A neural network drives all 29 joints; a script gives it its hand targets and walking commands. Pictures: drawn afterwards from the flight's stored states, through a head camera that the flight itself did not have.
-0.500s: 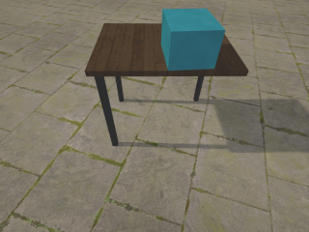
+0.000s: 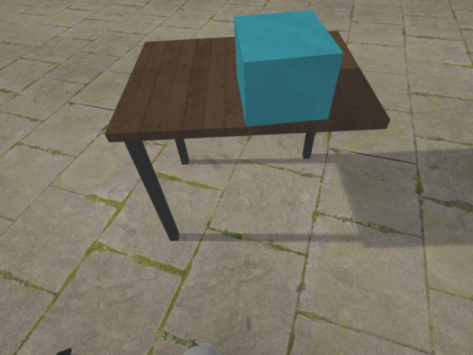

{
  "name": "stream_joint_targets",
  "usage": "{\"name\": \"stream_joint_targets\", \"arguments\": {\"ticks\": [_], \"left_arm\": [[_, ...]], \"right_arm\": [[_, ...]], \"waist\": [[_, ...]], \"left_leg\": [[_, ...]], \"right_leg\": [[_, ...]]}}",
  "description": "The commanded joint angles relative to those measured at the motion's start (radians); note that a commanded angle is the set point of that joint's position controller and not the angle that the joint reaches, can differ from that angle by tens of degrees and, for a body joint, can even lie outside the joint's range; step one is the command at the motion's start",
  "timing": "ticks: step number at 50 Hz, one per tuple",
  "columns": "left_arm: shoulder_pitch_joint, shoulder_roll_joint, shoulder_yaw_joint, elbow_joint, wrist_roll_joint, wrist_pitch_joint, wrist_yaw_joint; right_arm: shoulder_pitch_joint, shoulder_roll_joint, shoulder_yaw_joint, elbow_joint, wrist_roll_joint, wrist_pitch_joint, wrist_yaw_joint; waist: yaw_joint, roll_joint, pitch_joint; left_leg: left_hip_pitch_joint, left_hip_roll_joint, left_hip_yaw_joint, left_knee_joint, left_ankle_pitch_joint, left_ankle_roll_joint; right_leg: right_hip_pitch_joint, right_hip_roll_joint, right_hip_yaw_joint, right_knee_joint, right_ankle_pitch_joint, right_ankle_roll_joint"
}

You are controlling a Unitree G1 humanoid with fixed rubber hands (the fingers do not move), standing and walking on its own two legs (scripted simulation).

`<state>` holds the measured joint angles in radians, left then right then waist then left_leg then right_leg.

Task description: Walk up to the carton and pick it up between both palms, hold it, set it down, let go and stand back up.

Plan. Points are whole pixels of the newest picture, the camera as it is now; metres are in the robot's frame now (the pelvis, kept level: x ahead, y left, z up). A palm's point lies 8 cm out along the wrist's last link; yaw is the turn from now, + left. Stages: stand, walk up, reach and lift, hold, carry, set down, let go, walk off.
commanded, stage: walk up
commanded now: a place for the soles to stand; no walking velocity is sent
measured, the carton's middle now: (280, 66) +0.89 -0.08 +0.04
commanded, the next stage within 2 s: none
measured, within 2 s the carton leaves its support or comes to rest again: neither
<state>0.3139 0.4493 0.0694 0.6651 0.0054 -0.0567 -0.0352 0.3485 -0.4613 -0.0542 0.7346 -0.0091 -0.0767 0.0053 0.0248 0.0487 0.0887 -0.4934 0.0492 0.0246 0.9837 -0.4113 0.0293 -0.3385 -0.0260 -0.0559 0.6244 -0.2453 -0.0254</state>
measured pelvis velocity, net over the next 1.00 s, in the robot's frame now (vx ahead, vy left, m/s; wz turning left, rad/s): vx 0.06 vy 0.00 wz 0.00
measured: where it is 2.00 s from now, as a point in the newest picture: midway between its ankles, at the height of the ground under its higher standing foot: (273, 335)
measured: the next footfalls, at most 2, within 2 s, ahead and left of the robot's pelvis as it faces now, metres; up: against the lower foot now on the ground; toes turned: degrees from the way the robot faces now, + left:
left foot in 0.12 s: +0.13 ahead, +0.12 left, +0.00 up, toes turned +3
right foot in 1.40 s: +0.20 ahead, -0.18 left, +0.00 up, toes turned -5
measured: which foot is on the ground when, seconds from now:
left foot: up 0.00-0.10, down 0.12-1.00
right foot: down 0.00-1.00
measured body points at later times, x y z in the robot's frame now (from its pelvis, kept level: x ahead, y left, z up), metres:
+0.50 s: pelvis +0.04 +0.01 +0.01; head +0.06 +0.01 +0.46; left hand +0.13 +0.33 -0.10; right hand +0.19 -0.30 -0.09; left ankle +0.09 +0.12 -0.72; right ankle +0.06 -0.12 -0.72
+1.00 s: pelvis +0.06 +0.00 +0.02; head +0.06 +0.00 +0.47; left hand +0.17 +0.32 -0.09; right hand +0.16 -0.31 -0.10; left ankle +0.09 +0.12 -0.72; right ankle +0.06 -0.12 -0.72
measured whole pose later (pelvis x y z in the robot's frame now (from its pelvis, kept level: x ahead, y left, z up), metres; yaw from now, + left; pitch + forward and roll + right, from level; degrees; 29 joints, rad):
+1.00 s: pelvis +0.06 +0.00 +0.02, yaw +0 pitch -2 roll +0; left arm 0.06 0.39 0.00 1.07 0.00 -0.02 0.00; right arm 0.05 -0.39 0.00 1.13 0.00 -0.03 0.01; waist -0.01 0.01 0.04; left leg -0.16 0.02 0.04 0.35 -0.15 0.00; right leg -0.12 -0.01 -0.01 0.34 -0.19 0.01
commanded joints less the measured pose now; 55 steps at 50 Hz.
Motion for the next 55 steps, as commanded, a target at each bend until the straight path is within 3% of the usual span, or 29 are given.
{"name": "stream_joint_targets", "arguments": {"ticks": [1,2,3,4,5,6,7,8,9,11,12,13,14,15,18,21,24,27,32,36,39,42,44,46,47,49,51,53,55], "left_arm": [[-0.014,0.205,0.050,-0.051,0.001,-0.004,0.016],[-0.031,0.208,0.045,-0.041,-0.001,0.001,0.019],[-0.066,0.212,0.036,-0.045,0.001,0.006,0.021],[-0.064,0.186,0.022,-0.036,-0.004,0.012,0.024],[-0.037,0.153,0.007,-0.025,-0.009,0.016,0.025],[-0.009,0.097,-0.014,-0.030,-0.015,0.020,0.026],[0.025,0.138,-0.005,0.001,-0.016,0.032,0.037],[0.003,0.194,0.014,0.034,-0.005,0.036,0.044],[-0.002,0.189,0.011,0.046,-0.004,0.033,0.039],[0.048,0.158,0.009,0.098,-0.004,0.025,0.035],[0.061,0.154,0.009,0.112,-0.001,0.017,0.038],[0.024,0.164,0.007,0.116,0.009,0.011,0.041],[-0.037,0.179,0.010,0.104,0.018,0.007,0.041],[-0.091,0.202,0.005,0.097,0.019,0.006,0.039],[-0.101,0.165,-0.012,0.145,-0.001,0.009,0.031],[-0.109,0.156,-0.016,0.187,0.001,0.003,0.029],[-0.153,0.145,-0.021,0.213,-0.003,0.002,0.034],[-0.177,0.140,-0.023,0.234,-0.010,0.006,0.036],[-0.227,0.140,-0.033,0.279,-0.006,0.012,0.035],[-0.248,0.138,-0.035,0.314,-0.008,0.018,0.037],[-0.262,0.130,-0.038,0.339,-0.006,0.017,0.036],[-0.287,0.126,-0.039,0.348,-0.006,0.020,0.037],[-0.286,0.130,-0.035,0.362,-0.007,0.020,0.040],[-0.282,0.127,-0.035,0.366,-0.006,0.024,0.038],[-0.277,0.124,-0.033,0.370,-0.007,0.026,0.039],[-0.283,0.132,-0.035,0.379,-0.003,0.027,0.037],[-0.302,0.119,-0.036,0.380,-0.004,0.026,0.036],[-0.291,0.117,-0.036,0.380,-0.004,0.024,0.035],[-0.297,0.121,-0.033,0.389,-0.004,0.026,0.036]], "right_arm": [[0.065,-0.124,-0.043,-0.026,-0.004,0.009,-0.009],[0.056,-0.115,-0.041,-0.018,-0.003,0.011,-0.010],[0.075,-0.115,-0.044,-0.005,-0.009,0.010,-0.012],[0.072,-0.124,-0.053,0.006,-0.019,0.008,-0.017],[0.063,-0.138,-0.052,0.003,-0.029,0.007,-0.023],[0.039,-0.202,-0.059,-0.005,-0.037,-0.002,-0.027],[-0.056,-0.252,-0.059,-0.033,-0.007,0.001,-0.023],[-0.105,-0.263,-0.066,-0.025,-0.002,0.006,-0.019],[-0.137,-0.221,-0.049,-0.019,-0.005,0.003,-0.020],[-0.191,-0.200,-0.042,-0.007,-0.003,0.009,-0.017],[-0.188,-0.175,-0.032,0.002,-0.001,0.015,-0.012],[-0.169,-0.153,-0.020,0.013,0.002,0.019,-0.010],[-0.173,-0.126,-0.007,0.022,0.006,0.022,-0.008],[-0.180,-0.134,-0.011,0.044,0.006,0.028,-0.008],[-0.234,-0.153,-0.015,0.083,0.002,0.021,-0.006],[-0.264,-0.140,0.002,0.109,0.012,0.018,-0.004],[-0.274,-0.124,0.011,0.153,0.016,0.018,-0.004],[-0.295,-0.130,0.012,0.188,0.014,0.025,-0.003],[-0.332,-0.115,0.018,0.244,0.016,0.032,-0.002],[-0.347,-0.117,0.021,0.287,0.011,0.036,-0.001],[-0.361,-0.114,0.021,0.307,0.012,0.036,-0.004],[-0.352,-0.114,0.026,0.325,0.007,0.036,-0.006],[-0.359,-0.105,0.028,0.338,0.007,0.037,-0.006],[-0.370,-0.107,0.027,0.343,0.007,0.037,-0.006],[-0.359,-0.109,0.031,0.350,0.007,0.038,-0.003],[-0.371,-0.103,0.026,0.349,0.002,0.038,-0.007],[-0.352,-0.103,0.031,0.357,0.005,0.037,-0.007],[-0.368,-0.104,0.030,0.355,0.002,0.038,-0.005],[-0.359,-0.109,0.028,0.364,0.001,0.039,-0.007]], "waist": [[-0.012,-0.224,-0.069],[-0.020,-0.190,-0.085],[-0.048,-0.175,-0.099],[-0.063,-0.136,-0.087],[-0.060,-0.102,-0.083],[-0.045,0.093,-0.092],[-0.024,0.125,-0.105],[-0.029,0.085,-0.072],[-0.008,0.033,-0.041],[0.024,0.089,-0.086],[0.021,0.115,-0.102],[0.010,0.070,-0.110],[-0.007,-0.001,-0.077],[-0.028,-0.022,-0.036],[-0.019,0.042,-0.056],[-0.005,-0.029,-0.098],[-0.016,-0.030,-0.121],[-0.017,-0.030,-0.130],[-0.020,-0.069,-0.132],[-0.020,-0.054,-0.115],[-0.021,-0.080,-0.116],[-0.026,-0.039,-0.121],[-0.027,-0.062,-0.108],[-0.018,-0.055,-0.116],[-0.019,-0.025,-0.123],[-0.021,-0.066,-0.091],[-0.034,-0.045,-0.098],[-0.025,-0.022,-0.103],[-0.029,-0.062,-0.109]], "left_leg": [[0.162,-0.005,0.035,-0.165,0.072,-0.002],[0.222,-0.007,0.037,-0.211,0.141,0.003],[0.300,-0.029,0.050,-0.274,0.183,0.013],[0.350,-0.049,0.029,-0.346,0.167,0.024],[0.371,-0.026,-0.036,-0.445,0.128,0.040],[0.358,0.189,-0.355,-0.576,0.136,0.093],[0.234,0.340,-0.507,-0.645,0.055,0.212],[0.136,0.319,-0.496,-0.634,-0.003,0.241],[0.115,0.263,-0.407,-0.586,0.074,0.211],[0.080,0.171,-0.240,-0.507,0.162,0.129],[0.088,0.130,-0.178,-0.468,0.187,0.092],[0.048,0.118,-0.181,-0.467,0.143,0.065],[0.031,0.100,-0.169,-0.471,0.032,0.042],[0.116,0.058,-0.138,-0.476,-0.080,0.026],[0.180,0.087,-0.182,-0.535,-0.060,0.041],[0.202,0.093,-0.162,-0.525,0.114,0.038],[0.274,0.077,-0.126,-0.521,0.282,0.025],[0.317,0.083,-0.110,-0.537,0.340,0.022],[0.339,0.083,-0.108,-0.605,0.324,0.013],[0.351,0.077,-0.105,-0.638,0.314,-0.001],[0.364,0.081,-0.104,-0.655,0.325,-0.001],[0.355,0.077,-0.092,-0.662,0.337,-0.010],[0.347,0.079,-0.101,-0.672,0.339,-0.012],[0.352,0.081,-0.105,-0.689,0.317,-0.008],[0.354,0.079,-0.102,-0.700,0.287,-0.009],[0.359,0.083,-0.101,-0.691,0.302,-0.011],[0.341,0.081,-0.108,-0.710,0.250,-0.013],[0.344,0.081,-0.108,-0.711,0.237,-0.012],[0.361,0.080,-0.107,-0.713,0.261,-0.010]], "right_leg": [[-0.075,-0.209,0.206,-0.161,0.303,-0.224],[-0.107,-0.207,0.198,-0.137,0.249,-0.207],[-0.153,-0.195,0.175,-0.084,0.184,-0.187],[-0.199,-0.176,0.171,-0.026,0.155,-0.159],[-0.230,-0.152,0.156,0.019,0.051,-0.114],[-0.263,-0.060,0.092,0.172,-0.079,-0.032],[-0.182,-0.009,0.053,0.231,-0.319,-0.003],[-0.103,-0.030,0.087,0.274,-0.341,-0.004],[-0.073,-0.028,0.092,0.228,-0.304,-0.014],[0.070,-0.009,0.046,0.073,-0.117,-0.023],[0.109,-0.002,0.058,-0.013,-0.036,-0.026],[0.139,-0.026,0.102,-0.032,-0.010,-0.032],[0.093,-0.076,0.198,-0.105,-0.105,-0.050],[-0.035,-0.112,0.256,-0.152,-0.191,-0.068],[-0.019,-0.054,0.167,-0.128,-0.119,-0.041],[0.070,-0.065,0.166,-0.155,0.044,-0.034],[0.095,-0.079,0.166,-0.172,0.144,-0.028],[0.113,-0.088,0.167,-0.215,0.180,-0.020],[0.154,-0.093,0.161,-0.266,0.162,-0.009],[0.172,-0.100,0.159,-0.311,0.144,-0.004],[0.182,-0.097,0.154,-0.322,0.168,-0.001],[0.202,-0.101,0.155,-0.333,0.177,0.001],[0.208,-0.097,0.148,-0.336,0.180,0.004],[0.216,-0.097,0.145,-0.346,0.148,0.004],[0.218,-0.096,0.158,-0.349,0.121,0.003],[0.190,-0.096,0.157,-0.359,0.128,0.002],[0.195,-0.095,0.157,-0.361,0.096,0.002],[0.198,-0.094,0.153,-0.366,0.103,0.003],[0.206,-0.095,0.154,-0.367,0.130,0.005]]}}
